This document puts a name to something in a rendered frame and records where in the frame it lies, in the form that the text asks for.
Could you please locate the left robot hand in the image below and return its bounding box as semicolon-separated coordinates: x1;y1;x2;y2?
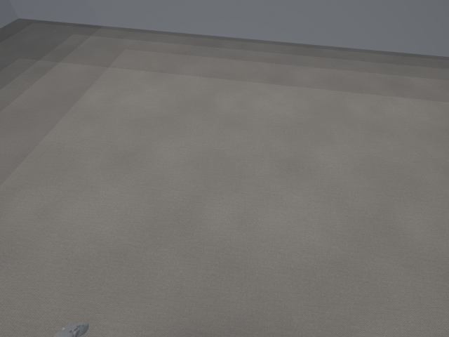
53;322;89;337

